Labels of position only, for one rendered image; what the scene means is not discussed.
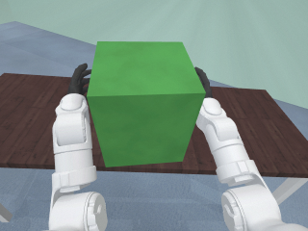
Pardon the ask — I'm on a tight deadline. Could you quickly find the right robot forearm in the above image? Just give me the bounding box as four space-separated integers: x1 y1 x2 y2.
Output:
196 97 282 219

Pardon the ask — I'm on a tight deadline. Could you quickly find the carton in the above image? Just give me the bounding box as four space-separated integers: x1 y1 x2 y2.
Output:
87 41 206 167

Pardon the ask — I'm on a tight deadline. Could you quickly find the right robot upper arm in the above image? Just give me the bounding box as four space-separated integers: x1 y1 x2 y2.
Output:
221 184 308 231

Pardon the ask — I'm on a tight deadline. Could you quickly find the right robot hand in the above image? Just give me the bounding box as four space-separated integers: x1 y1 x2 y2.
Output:
194 67 213 99

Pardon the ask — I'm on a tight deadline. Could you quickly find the left robot upper arm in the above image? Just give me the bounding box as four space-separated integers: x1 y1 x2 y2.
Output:
42 192 108 231

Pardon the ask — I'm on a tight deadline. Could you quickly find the left robot forearm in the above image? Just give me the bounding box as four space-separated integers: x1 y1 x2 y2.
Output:
48 93 97 230

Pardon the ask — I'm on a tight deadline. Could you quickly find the left robot hand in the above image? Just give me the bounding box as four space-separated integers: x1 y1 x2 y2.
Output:
67 63 92 101

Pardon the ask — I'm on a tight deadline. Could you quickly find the table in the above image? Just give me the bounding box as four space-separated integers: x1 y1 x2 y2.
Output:
0 73 308 222

